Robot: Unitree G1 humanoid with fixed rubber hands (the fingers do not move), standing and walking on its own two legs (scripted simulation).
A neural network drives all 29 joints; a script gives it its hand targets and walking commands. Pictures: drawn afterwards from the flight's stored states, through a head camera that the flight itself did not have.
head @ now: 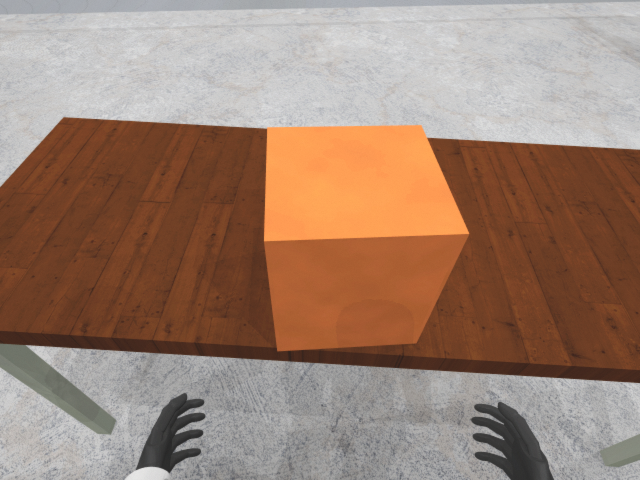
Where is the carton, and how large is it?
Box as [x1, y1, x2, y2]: [264, 125, 468, 350]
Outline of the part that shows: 421,125 267,127 264,245 277,350 416,342 468,235 467,229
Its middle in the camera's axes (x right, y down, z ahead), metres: +0.04 +0.01 +0.55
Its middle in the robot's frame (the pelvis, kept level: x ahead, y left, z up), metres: +0.41 +0.00 +0.06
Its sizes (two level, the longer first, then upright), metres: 0.210 0.200 0.250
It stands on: a table, 0.71 m high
